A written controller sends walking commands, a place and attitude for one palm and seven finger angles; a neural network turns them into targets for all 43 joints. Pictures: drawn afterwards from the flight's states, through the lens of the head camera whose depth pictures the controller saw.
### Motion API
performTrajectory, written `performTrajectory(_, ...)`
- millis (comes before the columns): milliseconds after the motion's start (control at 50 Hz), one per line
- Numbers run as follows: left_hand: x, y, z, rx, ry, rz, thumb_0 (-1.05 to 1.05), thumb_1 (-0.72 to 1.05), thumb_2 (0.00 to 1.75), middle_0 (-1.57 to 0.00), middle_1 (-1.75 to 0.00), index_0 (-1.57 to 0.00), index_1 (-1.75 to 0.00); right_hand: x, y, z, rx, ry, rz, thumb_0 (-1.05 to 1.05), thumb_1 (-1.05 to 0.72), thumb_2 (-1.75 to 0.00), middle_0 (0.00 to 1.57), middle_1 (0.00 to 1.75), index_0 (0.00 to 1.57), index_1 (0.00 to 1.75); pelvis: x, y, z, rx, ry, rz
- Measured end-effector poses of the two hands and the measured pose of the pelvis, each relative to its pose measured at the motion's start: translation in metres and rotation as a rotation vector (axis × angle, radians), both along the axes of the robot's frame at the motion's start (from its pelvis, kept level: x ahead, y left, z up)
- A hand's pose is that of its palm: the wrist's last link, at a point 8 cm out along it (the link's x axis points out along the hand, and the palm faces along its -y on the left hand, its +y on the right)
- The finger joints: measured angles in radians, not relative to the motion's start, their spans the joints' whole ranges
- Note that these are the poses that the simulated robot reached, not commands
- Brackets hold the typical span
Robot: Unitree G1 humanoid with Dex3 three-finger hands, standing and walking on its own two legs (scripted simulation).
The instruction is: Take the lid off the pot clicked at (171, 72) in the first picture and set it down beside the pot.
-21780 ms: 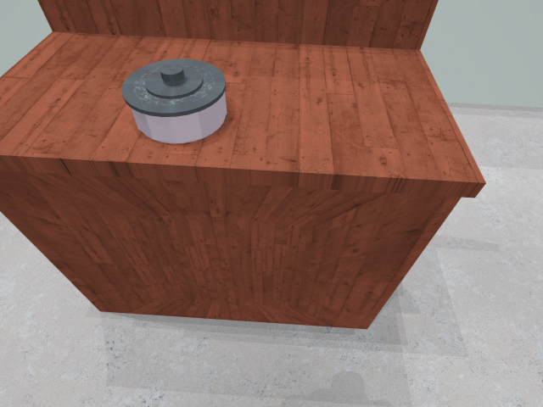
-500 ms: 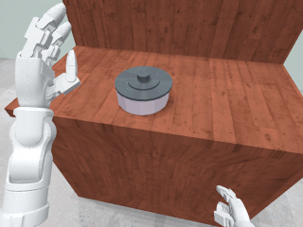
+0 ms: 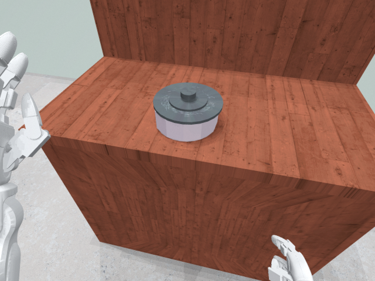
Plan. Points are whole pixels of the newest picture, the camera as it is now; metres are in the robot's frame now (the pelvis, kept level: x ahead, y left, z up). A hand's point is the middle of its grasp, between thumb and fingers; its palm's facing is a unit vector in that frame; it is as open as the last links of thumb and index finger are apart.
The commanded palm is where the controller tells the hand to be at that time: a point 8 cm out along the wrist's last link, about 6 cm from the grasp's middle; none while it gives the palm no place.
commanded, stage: draw the hand back to the body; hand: left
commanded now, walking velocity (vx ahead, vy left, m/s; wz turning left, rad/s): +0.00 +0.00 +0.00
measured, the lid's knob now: (188, 93) +0.54 +0.07 +0.15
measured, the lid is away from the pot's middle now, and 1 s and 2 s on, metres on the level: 0.01 0.01 0.01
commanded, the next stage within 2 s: come to a stop and stand still in 0.30 s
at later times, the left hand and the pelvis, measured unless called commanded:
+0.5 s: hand (35, 183) +0.19 +0.27 +0.18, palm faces +0.44 -0.81 -0.39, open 7.4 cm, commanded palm none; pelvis -0.03 +0.01 -0.01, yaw +3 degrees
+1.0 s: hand out of the picture -0.02 +0.19 -0.19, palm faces -0.06 -0.96 -0.29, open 7.2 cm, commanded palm none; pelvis -0.10 -0.01 -0.03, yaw -3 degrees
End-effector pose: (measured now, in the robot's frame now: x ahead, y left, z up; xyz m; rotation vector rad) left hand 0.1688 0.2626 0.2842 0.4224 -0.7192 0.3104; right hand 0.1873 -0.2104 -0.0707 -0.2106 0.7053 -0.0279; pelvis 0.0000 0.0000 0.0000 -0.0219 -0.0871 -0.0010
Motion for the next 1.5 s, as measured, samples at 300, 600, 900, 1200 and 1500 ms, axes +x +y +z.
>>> performTrajectory(300,-0.052,0.027,-0.007,0.032,0.031,0.116,0.01,0.89,0.9,-0.21,-0.3,-0.21,-0.3,-0.002,0.015,0.005,-0.011,-0.041,0.035,0.02,-0.9,-0.9,0.2,0.3,0.21,0.3,-0.011,0.008,0.0,-0.007,-0.018,0.019)
performTrajectory(600,-0.018,0.006,-0.275,-0.225,1.144,0.127,0.01,0.91,0.9,-0.19,-0.3,-0.19,-0.3,-0.076,-0.022,-0.051,0.033,0.057,-0.075,0.01,-0.9,-0.9,0.2,0.3,0.21,0.3,-0.052,0.011,-0.019,0.05,0.05,0.056)
performTrajectory(900,-0.199,-0.041,-0.456,-0.376,1.889,0.218,-0.05,0.99,0.9,-0.21,-0.3,-0.21,-0.3,-0.306,-0.066,-0.101,-0.048,0.628,-0.311,0.01,-0.91,-0.9,0.2,0.3,0.2,0.3,-0.092,-0.022,-0.044,0.007,0.073,-0.035)
performTrajectory(1200,-0.184,-0.051,-0.441,-0.366,1.844,0.075,0.01,0.92,0.9,-0.19,-0.3,-0.2,-0.3,-0.441,0.029,-0.09,0.083,0.877,-0.36,0.01,-0.91,-0.9,0.2,0.3,0.2,0.3,-0.131,0.0,-0.026,0.064,0.059,-0.07)
performTrajectory(1500,-0.229,-0.066,-0.438,-0.398,1.885,0.088,-0.02,0.94,0.9,-0.2,-0.3,-0.2,-0.3,-0.375,-0.01,-0.089,0.05,0.669,-0.338,0.03,-0.93,-0.9,0.2,0.3,0.21,0.3,-0.156,-0.01,-0.016,0.019,0.068,-0.098)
